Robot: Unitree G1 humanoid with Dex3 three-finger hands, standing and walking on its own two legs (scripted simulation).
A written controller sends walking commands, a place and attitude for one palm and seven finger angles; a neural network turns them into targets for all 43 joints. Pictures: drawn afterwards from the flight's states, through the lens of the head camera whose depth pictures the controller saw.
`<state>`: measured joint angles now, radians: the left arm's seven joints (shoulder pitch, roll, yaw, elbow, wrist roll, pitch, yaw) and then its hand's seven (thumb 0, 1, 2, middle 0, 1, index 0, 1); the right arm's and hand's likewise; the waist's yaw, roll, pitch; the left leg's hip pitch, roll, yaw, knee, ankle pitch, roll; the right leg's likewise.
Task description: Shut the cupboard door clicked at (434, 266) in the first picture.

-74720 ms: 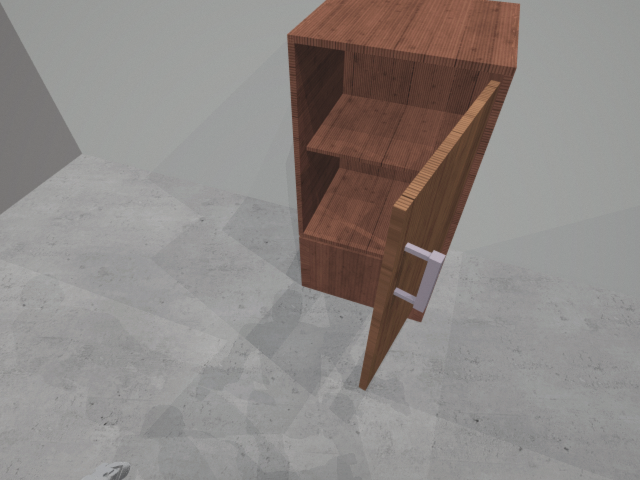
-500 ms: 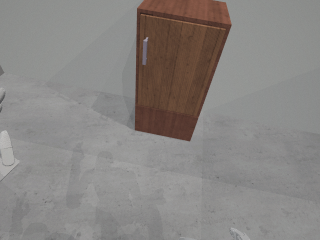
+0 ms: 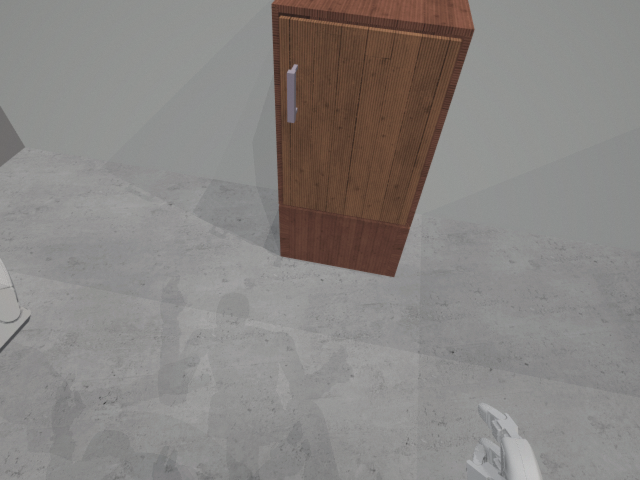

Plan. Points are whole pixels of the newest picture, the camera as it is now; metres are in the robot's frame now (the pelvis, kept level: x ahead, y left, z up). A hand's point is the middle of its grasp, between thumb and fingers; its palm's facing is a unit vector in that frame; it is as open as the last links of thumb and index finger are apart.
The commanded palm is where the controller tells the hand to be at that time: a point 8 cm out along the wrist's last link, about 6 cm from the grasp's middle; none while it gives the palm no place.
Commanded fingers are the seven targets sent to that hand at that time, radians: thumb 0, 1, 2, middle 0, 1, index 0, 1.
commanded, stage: stop stepping back and stand still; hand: left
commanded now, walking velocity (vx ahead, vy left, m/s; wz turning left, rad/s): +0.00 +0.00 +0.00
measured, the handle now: (293, 93) +1.01 +0.11 -0.02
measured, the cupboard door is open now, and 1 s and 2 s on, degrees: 0 0 0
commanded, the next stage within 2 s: let the arm hang, fingers relaxed in 0.40 s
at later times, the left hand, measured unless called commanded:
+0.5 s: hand (59, 302) +0.23 +0.26 +0.17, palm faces +0.40 -0.80 -0.45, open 7.4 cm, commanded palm none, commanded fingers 0.00 0.90 0.90 -0.20 -0.30 -0.20 -0.30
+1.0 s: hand out of the picture -0.09 +0.21 -0.16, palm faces +0.02 -0.98 -0.18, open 7.2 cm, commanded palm none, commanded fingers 0.00 0.90 0.90 -0.20 -0.30 -0.20 -0.30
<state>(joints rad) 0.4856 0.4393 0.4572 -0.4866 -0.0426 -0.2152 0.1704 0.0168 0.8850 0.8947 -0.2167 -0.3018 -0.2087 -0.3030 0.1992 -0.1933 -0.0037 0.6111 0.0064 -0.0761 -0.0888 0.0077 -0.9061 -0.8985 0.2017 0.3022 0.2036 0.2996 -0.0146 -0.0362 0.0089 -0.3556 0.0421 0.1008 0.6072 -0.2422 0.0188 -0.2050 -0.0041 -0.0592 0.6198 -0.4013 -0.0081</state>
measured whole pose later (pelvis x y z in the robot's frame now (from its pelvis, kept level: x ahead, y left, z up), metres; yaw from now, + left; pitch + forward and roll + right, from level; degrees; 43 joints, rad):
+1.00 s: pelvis -0.01 +0.03 +0.02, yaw +0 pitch -1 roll -1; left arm 0.41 0.19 -0.01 1.14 0.01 0.03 0.02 0.01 0.95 0.89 -0.21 -0.30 -0.20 -0.30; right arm 0.32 -0.16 0.01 1.09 -0.01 0.04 -0.03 0.00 -0.91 -0.90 0.20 0.30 0.20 0.30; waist 0.00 -0.02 0.06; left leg -0.27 0.01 0.11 0.43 -0.14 0.06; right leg -0.10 -0.03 -0.06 0.40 -0.27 0.02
